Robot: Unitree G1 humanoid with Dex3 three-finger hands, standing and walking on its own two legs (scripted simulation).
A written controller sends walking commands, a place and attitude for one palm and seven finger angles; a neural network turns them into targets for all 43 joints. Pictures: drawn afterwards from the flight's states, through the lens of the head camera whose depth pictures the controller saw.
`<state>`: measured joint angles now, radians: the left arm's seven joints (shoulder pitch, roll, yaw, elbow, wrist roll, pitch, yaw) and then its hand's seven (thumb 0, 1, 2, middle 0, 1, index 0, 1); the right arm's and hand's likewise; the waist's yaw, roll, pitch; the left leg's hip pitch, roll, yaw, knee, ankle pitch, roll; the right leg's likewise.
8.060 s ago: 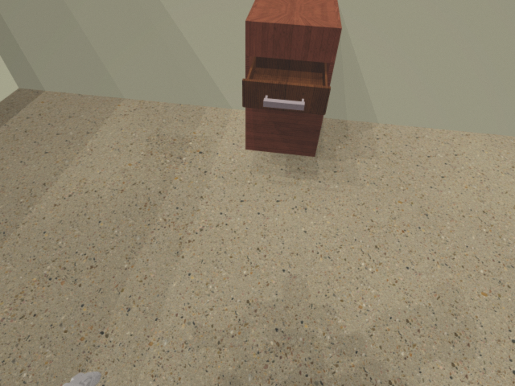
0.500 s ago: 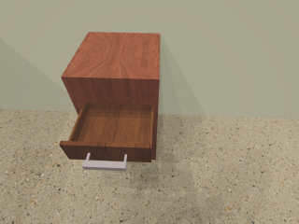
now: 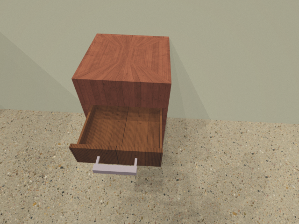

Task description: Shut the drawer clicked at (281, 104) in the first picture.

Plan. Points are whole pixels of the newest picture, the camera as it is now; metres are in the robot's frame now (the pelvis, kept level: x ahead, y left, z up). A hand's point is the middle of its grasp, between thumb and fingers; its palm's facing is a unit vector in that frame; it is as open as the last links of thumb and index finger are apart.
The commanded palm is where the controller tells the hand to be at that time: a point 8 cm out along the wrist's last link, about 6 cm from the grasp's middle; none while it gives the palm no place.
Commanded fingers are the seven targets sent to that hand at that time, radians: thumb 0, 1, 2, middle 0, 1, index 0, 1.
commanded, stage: shuffle to correct the standing spot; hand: left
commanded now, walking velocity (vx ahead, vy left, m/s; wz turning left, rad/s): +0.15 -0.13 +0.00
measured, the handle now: (116, 164) +0.39 +0.16 -0.25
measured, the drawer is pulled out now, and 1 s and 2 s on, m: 0.25 0.25 0.25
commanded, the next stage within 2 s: come to a stop and stand still in 0.06 s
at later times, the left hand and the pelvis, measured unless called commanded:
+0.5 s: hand out of the picture +0.01 +0.13 -0.17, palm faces +0.04 -0.98 -0.21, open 7.4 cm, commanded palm none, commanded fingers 0.00 0.90 0.90 -0.20 -0.30 -0.20 -0.30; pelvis +0.02 -0.04 +0.00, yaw +0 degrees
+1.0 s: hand out of the picture +0.00 +0.15 -0.17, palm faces +0.01 -0.98 -0.21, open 7.4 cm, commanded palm none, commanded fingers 0.00 0.90 0.90 -0.20 -0.30 -0.20 -0.30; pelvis +0.02 -0.02 +0.00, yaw +0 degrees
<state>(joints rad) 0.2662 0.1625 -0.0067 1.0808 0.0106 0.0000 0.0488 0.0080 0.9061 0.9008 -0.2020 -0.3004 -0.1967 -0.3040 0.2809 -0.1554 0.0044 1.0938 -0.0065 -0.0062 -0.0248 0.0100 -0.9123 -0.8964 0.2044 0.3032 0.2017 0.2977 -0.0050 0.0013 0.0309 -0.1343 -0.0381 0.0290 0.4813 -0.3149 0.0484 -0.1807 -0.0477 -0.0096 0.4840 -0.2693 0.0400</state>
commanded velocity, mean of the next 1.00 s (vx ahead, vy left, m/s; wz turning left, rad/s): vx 0.03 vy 0.00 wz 0.00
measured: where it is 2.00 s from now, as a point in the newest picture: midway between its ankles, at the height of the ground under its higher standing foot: outside the picture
